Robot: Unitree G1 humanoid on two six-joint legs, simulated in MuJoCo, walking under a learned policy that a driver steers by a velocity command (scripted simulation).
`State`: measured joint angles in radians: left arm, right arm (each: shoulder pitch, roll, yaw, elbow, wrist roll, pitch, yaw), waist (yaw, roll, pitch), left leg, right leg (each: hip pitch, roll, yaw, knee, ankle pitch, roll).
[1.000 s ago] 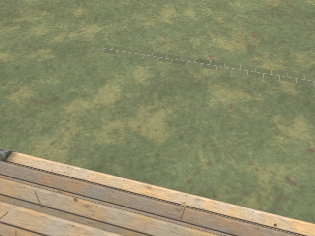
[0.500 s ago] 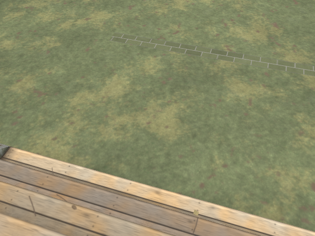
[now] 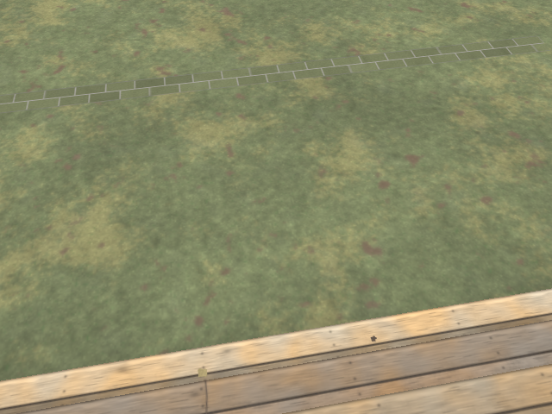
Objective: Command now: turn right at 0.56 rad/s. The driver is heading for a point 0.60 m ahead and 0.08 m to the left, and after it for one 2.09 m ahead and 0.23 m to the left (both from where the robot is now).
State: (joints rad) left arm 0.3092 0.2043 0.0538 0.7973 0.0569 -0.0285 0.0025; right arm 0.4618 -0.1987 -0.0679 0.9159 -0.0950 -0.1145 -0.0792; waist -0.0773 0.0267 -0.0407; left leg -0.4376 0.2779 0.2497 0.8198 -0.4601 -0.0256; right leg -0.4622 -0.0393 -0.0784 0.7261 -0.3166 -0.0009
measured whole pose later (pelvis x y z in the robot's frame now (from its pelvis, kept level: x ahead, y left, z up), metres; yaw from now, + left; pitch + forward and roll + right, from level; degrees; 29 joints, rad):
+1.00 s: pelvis +0.30 +0.13 -0.24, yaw +13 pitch +2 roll +1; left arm 0.16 0.22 -0.04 0.94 0.12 -0.08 -0.10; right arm 0.58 -0.09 0.07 1.14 -0.10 -0.14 0.02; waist -0.08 -0.05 -0.08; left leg -0.37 -0.13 0.00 0.97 -0.63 0.10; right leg -0.90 -0.09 0.04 0.97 0.50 -0.05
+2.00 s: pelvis +0.62 +0.30 -0.59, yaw -12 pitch +2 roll -2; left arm 0.34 0.23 -0.05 0.68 -0.02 -0.01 -0.06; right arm 0.44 -0.28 0.06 0.88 -0.11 -0.08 0.05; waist -0.04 -0.02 -0.06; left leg -0.36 -0.01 0.18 0.55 -0.24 0.12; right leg -1.12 0.01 0.11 2.26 -0.26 0.15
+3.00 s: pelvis +0.57 +0.30 -0.48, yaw -11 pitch +0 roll +0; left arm 0.49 0.25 0.05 0.98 0.03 -0.05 0.05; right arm 0.20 -0.25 -0.09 0.85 -0.01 0.08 0.03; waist 0.07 0.05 -0.02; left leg -0.56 -0.03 -0.15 0.79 0.24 -0.04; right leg -0.40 -0.07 -0.03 1.19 -0.78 0.00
